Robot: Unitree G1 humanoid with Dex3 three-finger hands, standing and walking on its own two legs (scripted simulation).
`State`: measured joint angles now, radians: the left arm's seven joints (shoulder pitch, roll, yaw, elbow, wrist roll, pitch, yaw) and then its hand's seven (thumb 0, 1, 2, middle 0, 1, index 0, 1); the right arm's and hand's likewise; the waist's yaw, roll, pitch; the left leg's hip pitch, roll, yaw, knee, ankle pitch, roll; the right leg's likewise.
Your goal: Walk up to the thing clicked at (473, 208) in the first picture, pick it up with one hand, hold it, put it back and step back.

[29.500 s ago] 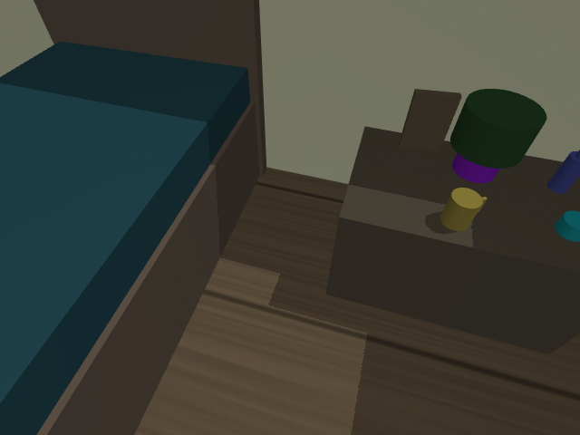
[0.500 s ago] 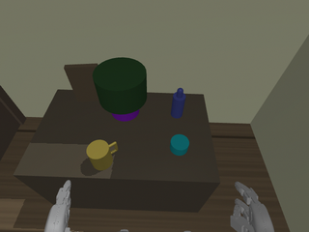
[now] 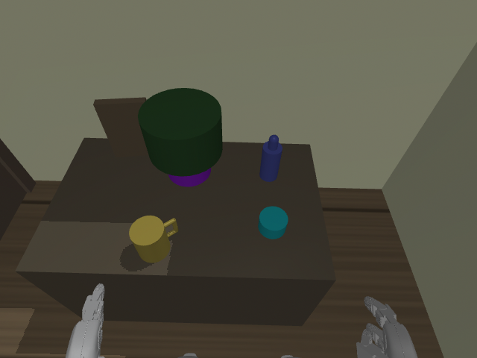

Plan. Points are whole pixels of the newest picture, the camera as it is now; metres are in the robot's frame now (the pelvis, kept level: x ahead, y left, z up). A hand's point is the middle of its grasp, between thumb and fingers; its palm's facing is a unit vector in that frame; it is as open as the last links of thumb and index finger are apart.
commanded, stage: home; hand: left
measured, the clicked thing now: (156, 236) +0.45 +0.21 -0.21
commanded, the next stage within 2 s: stand in 0.28 s
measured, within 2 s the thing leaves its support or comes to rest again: neither
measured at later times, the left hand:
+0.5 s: hand out of the picture +0.13 +0.23 -0.10, palm faces -0.04 -0.93 -0.36, open 17.0 cm
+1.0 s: hand out of the picture +0.03 +0.26 -0.10, palm faces +0.00 -0.94 -0.35, open 7.8 cm
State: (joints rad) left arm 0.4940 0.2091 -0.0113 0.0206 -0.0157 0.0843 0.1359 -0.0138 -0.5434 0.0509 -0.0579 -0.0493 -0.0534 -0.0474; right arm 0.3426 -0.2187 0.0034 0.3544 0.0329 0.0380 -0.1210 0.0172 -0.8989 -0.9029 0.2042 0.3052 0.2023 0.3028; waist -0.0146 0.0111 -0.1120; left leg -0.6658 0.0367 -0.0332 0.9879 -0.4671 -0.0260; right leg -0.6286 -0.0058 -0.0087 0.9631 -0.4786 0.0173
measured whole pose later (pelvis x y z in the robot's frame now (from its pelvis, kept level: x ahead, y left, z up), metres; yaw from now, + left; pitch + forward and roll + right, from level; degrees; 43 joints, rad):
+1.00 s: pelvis -0.01 +0.01 +0.06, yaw +1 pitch -4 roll +0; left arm 0.21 0.33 0.00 1.08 0.03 -0.01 0.01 0.00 0.82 0.88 -0.21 -0.30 -0.20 -0.29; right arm 0.18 -0.31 -0.01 1.08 -0.03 0.00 0.00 0.01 -0.90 -0.90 0.20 0.30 0.20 0.30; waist 0.01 0.01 0.05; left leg -0.18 0.00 -0.02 0.47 -0.21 -0.01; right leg -0.15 -0.04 -0.01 0.46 -0.24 0.03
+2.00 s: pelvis +0.00 +0.00 +0.07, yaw +0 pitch -4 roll +0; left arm 0.12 0.33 0.01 1.16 0.02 -0.01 0.00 0.00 0.90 0.90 -0.21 -0.30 -0.20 -0.30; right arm 0.12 -0.34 0.00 1.15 -0.02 -0.01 0.00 0.01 -0.90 -0.90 0.20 0.30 0.20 0.30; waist 0.00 0.01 0.06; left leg -0.11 0.01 -0.01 0.33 -0.17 -0.02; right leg -0.08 -0.03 0.00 0.33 -0.19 0.03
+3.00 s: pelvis +0.00 +0.00 +0.06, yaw +1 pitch -2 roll +0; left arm 0.09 0.35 0.04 1.07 0.00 0.01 0.00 0.00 0.90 0.90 -0.21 -0.30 -0.20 -0.30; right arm 0.07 -0.36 -0.02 1.09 0.00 0.01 0.01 0.01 -0.90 -0.90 0.20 0.30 0.20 0.30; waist -0.01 0.01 0.10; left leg -0.19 0.03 -0.02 0.43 -0.21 -0.02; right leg -0.16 -0.02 -0.01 0.42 -0.23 0.01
